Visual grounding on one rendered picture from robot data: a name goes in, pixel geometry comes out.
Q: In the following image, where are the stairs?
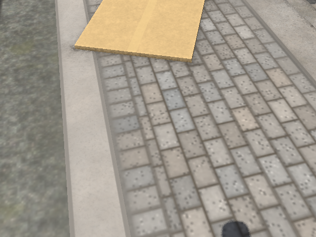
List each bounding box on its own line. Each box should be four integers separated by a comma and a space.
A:
287, 0, 316, 28

